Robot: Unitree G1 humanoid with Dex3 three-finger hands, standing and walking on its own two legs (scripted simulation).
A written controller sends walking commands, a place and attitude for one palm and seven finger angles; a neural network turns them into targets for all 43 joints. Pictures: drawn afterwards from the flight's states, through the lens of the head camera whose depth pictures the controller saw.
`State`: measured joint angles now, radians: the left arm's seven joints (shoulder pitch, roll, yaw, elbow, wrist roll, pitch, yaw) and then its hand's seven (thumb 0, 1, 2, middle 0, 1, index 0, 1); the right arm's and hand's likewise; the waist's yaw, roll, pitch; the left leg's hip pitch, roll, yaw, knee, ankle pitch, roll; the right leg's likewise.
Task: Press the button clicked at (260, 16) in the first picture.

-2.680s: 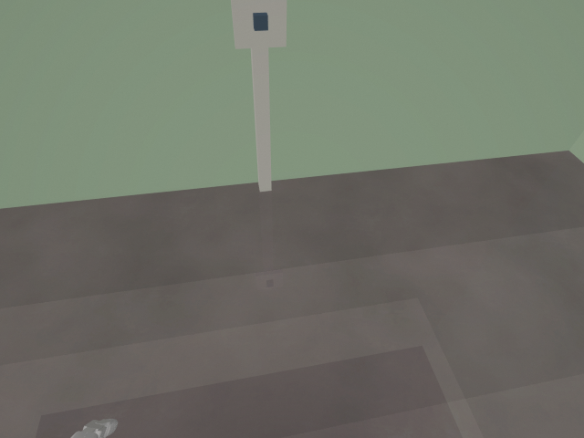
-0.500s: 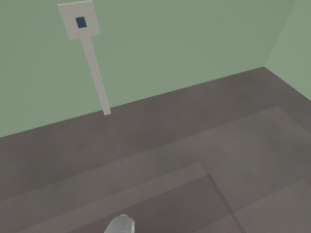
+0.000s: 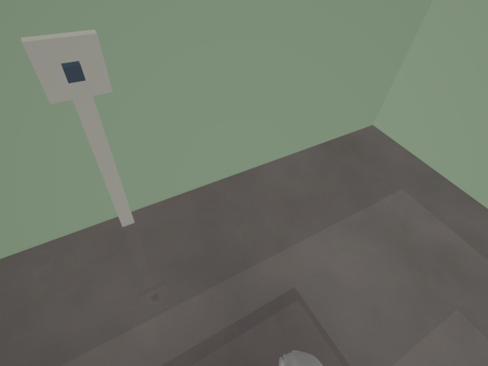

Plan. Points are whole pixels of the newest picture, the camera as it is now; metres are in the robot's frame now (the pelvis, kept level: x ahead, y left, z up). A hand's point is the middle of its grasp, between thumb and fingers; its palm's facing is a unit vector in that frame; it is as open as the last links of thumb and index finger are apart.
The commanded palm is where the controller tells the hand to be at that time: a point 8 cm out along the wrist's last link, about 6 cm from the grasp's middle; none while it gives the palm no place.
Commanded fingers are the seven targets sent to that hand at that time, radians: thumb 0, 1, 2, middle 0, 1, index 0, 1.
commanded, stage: walk to a spot facing it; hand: left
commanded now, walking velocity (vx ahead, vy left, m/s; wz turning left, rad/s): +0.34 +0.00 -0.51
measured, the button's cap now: (73, 71) +0.81 +0.56 +0.04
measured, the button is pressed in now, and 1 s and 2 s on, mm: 0 0 0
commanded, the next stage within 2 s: turn to face it in 0.34 s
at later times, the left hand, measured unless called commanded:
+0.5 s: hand (216, 277) +0.34 +0.08 -0.18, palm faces -0.21 -0.96 -0.18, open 7.3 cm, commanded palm none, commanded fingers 0.00 0.90 0.90 -0.20 -0.30 -0.20 -0.30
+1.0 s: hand (183, 279) +0.34 +0.16 -0.20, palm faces +0.07 -0.98 -0.18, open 7.3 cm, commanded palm none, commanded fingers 0.00 0.90 0.90 -0.20 -0.30 -0.20 -0.30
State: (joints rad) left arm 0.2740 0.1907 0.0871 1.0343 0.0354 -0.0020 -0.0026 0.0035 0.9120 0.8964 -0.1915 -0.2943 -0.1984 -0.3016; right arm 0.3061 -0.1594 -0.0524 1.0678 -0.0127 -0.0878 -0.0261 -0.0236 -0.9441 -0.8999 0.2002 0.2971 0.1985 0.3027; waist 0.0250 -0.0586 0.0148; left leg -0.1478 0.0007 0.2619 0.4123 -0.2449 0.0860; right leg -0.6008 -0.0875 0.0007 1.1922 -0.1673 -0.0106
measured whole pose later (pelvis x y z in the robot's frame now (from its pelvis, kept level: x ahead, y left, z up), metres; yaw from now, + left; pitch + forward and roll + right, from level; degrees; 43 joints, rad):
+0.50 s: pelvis +0.20 -0.07 -0.02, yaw -13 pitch -2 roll +0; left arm 0.14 0.16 0.06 0.97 0.01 -0.04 0.00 0.00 0.91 0.90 -0.20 -0.29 -0.20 -0.30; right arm 0.39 -0.12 -0.04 1.10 -0.01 -0.02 -0.02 0.01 -0.90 -0.90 0.20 0.30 0.20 0.30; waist -0.03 0.00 0.11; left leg -0.35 0.14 0.10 1.31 -0.41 -0.04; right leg -0.36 0.04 -0.15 0.61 -0.24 -0.12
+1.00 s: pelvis +0.30 -0.03 -0.01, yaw +0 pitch -1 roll -2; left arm 0.22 0.21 0.07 1.00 0.02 0.05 0.02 0.01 0.91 0.90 -0.20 -0.30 -0.20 -0.30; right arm 0.17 -0.17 -0.04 0.96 -0.02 0.01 0.00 0.00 -0.91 -0.90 0.20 0.30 0.20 0.30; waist 0.01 -0.04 0.10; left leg -0.35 0.01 0.12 0.62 -0.27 0.08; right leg -0.42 -0.07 -0.10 1.10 -0.50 0.05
